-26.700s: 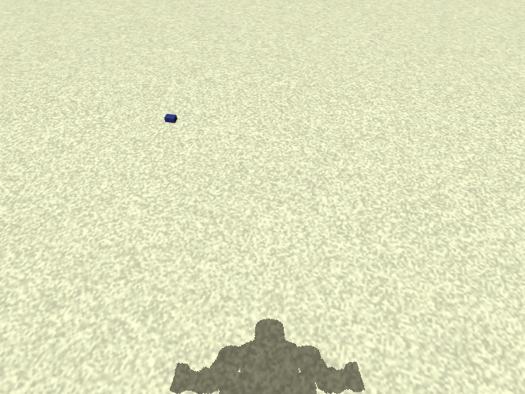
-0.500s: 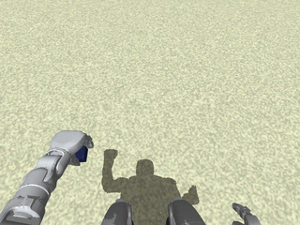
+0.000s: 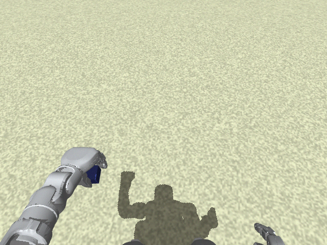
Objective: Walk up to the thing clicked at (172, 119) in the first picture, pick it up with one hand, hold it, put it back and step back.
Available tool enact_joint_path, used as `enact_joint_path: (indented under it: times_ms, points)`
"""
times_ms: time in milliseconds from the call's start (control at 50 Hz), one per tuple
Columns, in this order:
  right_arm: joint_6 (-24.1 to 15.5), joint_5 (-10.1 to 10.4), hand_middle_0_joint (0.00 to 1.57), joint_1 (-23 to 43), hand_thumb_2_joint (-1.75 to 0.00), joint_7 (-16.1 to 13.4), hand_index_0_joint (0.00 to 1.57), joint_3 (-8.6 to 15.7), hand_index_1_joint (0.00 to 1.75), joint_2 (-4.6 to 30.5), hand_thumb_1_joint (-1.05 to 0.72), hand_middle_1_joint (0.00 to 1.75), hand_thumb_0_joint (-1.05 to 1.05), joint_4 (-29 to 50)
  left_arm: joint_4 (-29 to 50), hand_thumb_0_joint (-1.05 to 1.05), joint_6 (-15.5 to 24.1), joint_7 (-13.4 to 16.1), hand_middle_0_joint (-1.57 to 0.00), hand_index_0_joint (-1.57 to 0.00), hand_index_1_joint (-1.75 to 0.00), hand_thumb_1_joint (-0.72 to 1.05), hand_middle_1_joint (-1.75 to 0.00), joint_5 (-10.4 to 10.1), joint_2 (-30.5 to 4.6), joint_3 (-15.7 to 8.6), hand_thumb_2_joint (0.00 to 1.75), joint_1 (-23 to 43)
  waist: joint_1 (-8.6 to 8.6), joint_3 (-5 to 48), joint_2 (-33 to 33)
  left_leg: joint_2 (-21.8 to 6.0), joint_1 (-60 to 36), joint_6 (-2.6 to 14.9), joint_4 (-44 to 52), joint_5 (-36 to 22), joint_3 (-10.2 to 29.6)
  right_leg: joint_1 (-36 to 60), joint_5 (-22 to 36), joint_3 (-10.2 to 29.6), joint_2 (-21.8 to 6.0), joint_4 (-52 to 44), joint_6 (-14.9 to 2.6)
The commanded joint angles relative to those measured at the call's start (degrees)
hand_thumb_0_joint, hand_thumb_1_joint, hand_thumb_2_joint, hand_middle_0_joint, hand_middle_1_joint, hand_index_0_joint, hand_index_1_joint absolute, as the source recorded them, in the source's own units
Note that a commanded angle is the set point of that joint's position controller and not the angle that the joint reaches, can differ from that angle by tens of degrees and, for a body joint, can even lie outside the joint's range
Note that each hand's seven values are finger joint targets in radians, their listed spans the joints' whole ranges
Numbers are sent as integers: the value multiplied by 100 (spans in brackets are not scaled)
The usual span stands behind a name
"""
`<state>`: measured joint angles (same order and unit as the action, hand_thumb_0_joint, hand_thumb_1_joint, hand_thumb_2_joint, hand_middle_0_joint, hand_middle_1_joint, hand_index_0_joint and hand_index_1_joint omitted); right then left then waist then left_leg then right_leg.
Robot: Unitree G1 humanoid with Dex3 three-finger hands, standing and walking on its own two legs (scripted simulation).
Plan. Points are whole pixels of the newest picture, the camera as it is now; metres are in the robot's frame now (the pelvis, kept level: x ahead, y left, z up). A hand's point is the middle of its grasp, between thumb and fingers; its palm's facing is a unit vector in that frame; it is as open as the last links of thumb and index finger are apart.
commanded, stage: hold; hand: left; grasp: from above
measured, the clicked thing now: (87, 174) +0.32 +0.23 -0.10
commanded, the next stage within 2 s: crouch in 1.76 s
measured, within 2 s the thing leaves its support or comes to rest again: neither
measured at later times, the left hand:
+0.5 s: hand (83, 173) +0.30 +0.21 -0.03, palm faces -0.47 +0.00 -0.88, open 7.0 cm
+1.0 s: hand (81, 180) +0.27 +0.21 -0.01, palm faces -0.47 +0.00 -0.88, open 7.0 cm
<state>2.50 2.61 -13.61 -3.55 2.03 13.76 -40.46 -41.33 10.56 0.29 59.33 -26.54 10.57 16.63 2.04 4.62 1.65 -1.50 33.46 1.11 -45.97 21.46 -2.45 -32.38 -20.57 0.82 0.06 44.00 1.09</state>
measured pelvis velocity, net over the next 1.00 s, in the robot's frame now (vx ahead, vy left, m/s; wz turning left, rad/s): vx -0.01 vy -0.01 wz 0.00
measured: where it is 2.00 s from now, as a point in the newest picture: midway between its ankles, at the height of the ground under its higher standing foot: outside the picture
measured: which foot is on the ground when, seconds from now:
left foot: down 0.00-1.00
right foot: down 0.00-1.00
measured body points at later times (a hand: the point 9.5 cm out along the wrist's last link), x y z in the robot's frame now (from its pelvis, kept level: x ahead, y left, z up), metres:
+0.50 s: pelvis +0.00 +0.00 +0.01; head +0.03 -0.02 +0.46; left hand +0.32 +0.21 +0.03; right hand +0.14 -0.26 -0.10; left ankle +0.01 +0.10 -0.71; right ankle +0.01 -0.14 -0.71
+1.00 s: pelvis -0.01 -0.01 +0.02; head +0.00 -0.03 +0.47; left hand +0.29 +0.21 +0.04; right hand +0.13 -0.26 -0.10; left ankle +0.01 +0.10 -0.71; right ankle +0.01 -0.14 -0.71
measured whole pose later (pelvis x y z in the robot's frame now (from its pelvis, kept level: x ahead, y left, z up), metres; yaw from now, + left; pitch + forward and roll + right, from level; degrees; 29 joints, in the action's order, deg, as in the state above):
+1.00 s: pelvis -0.01 -0.01 +0.02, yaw +0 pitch +2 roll +0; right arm 6.6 3.5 -9.9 -5.2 0.7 14.2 -38.8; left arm -32.3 10.6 -4.7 56.3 -27.2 11.6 11.7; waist -0.1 0.9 2.7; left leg -1.0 20.8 0.6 -33.9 15.2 -2.9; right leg -20.8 -15.4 1.2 -0.2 34.1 0.5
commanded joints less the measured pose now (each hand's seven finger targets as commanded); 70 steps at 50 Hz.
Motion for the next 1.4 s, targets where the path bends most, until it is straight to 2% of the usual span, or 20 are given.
enact_joint_path:
  times_ms: [0,100,220,280,300,420,460,620,700,760,820,920,1020,1120,1160,1200,1260,1300,1340,1380]
  points:
    - [-130,-30,20,79,-90,-40,20,305,30,854,-90,30,0,648,1067,0,-21,158,-119,-121,-12,85,-13,-49,-1183,-547,27,1626,-29,1592,126,139,-1348,-83,733,-1883,203,667,1515,-51,230,-673,-224]
    - [-72,-12,20,159,-90,-46,20,302,30,862,-90,30,0,693,1223,0,-64,60,-119,-120,-12,84,-13,-181,-1142,-516,28,1546,-26,1552,-12,163,-1495,-57,873,-1883,153,886,1597,-20,214,-856,-189]
    - [-6,-5,20,316,-90,-70,20,273,30,850,-90,30,0,785,1402,0,-13,-80,-117,-119,-11,84,-13,-197,-1188,-501,26,1424,-68,1415,113,173,-1578,-64,1024,-1864,149,964,1523,-38,211,-925,-202]
    - [22,3,20,380,-90,-80,20,281,30,860,-90,30,0,826,1452,0,0,-92,-117,-119,-10,83,-12,-196,-1243,-594,26,1352,-156,1427,112,164,-1707,-68,1081,-1950,149,1019,1549,-61,221,-959,-217]
    - [36,-1,20,381,-90,-84,20,271,30,853,-90,30,0,829,1603,0,15,-97,-117,-118,-11,82,-13,-213,-1234,-558,26,1447,-97,1508,76,160,-1770,-59,1076,-2047,147,1078,1655,-53,219,-950,-202]
    - [95,10,20,453,-90,-106,20,258,30,853,-90,30,0,844,1658,0,-32,-47,-118,-119,-11,82,-12,-244,-1260,-619,30,1459,-98,1472,38,187,-1864,-32,1123,-2099,91,1179,1800,-28,203,-1068,-160]
    - [124,16,20,495,-90,-112,20,245,30,843,-90,30,0,857,1538,0,-74,-85,-118,-119,-12,82,-13,-224,-1150,-478,29,1321,-128,1358,-60,184,-1877,-19,1168,-2127,87,1191,1839,-37,203,-1100,-157]
    - [198,49,20,725,-90,-132,20,191,30,825,-90,30,0,990,1711,0,-94,-233,-114,-116,-10,80,-13,-322,-1176,-468,22,1286,-179,1057,-8,193,-1877,-15,1487,-1517,76,1244,1198,-17,193,-1375,-187]
    - [206,48,20,789,-90,-150,20,161,30,821,-90,30,0,1033,1852,0,-61,-240,-112,-115,-12,79,-15,-324,-1295,-585,20,1311,-227,1021,91,189,-1905,-21,1587,-1333,89,1273,1000,-11,193,-1448,-203]
    - [194,49,20,873,-90,-172,20,130,30,797,-90,30,0,1045,1837,0,-35,-252,-111,-114,-13,79,-17,-355,-1238,-557,19,1344,-172,902,-9,204,-1905,-11,1629,-1122,84,1227,813,18,181,-1550,-183]
    - [175,50,20,894,-90,-184,20,132,30,807,-90,30,0,1033,1934,0,-3,-239,-112,-116,-13,80,-17,-390,-1343,-650,21,1386,-222,1010,37,208,-1958,-16,1670,-1150,85,1331,820,19,176,-1568,-188]
    - [166,53,20,927,-90,-214,20,126,30,791,-90,30,0,989,1971,0,8,-246,-112,-116,-16,81,-19,-389,-1291,-606,22,1266,-219,1114,-25,221,-2136,-3,1673,-1426,58,1442,1096,17,168,-1602,-164]
    - [170,64,20,995,-90,-229,20,90,30,768,-90,30,0,980,1947,0,-23,-255,-112,-116,-16,81,-20,-396,-1233,-540,22,1260,-202,874,-55,217,-2120,-7,1809,-1156,51,1382,835,17,170,-1741,-168]
    - [179,73,20,1073,-90,-246,20,87,30,753,-90,30,0,1014,2146,0,-37,-340,-111,-115,-16,80,-20,-434,-1382,-668,21,1195,-279,905,-37,245,-2169,9,1835,-1232,30,1536,899,41,136,-1836,-149]
    - [182,82,20,1069,-90,-243,20,84,30,746,-90,30,0,1021,2209,0,-28,-388,-112,-115,-16,80,-19,-431,-1222,-488,24,1235,-221,963,-35,226,-2296,7,1869,-1395,40,1597,1087,36,149,-1789,-159]
    - [200,93,20,1052,-90,-257,20,94,30,765,-90,30,0,997,2122,0,-32,-365,-111,-114,-15,78,-18,-420,-1404,-694,24,1156,-288,951,70,203,-2325,-16,1924,-1479,58,1630,1113,8,169,-1784,-191]
    - [218,87,20,1082,-90,-262,20,65,30,744,-90,30,0,994,2125,0,-41,-382,-110,-113,-16,77,-20,-440,-1179,-469,23,1212,-200,839,-8,177,-2335,-21,1972,-1421,95,1537,1087,-13,184,-1807,-186]
    - [228,96,20,1086,-90,-266,20,75,30,749,-90,30,0,994,2096,0,-41,-359,-108,-111,-14,74,-17,-422,-1333,-653,22,1144,-277,849,14,193,-2316,-23,1994,-1407,88,1624,1047,-10,173,-1841,-193]
    - [240,94,20,1077,-90,-266,20,79,30,742,-90,30,0,1005,2103,0,-40,-355,-109,-112,-16,75,-19,-405,-1385,-703,26,1189,-298,918,139,202,-2374,-39,1983,-1582,65,1659,1201,-10,179,-1815,-208]
    - [250,87,20,1097,-90,-273,20,65,30,744,-90,30,0,1000,2107,0,-45,-372,-108,-111,-17,74,-20,-414,-1264,-571,24,1220,-232,878,-47,200,-2401,-17,1956,-1600,70,1651,1227,-13,176,-1857,-174]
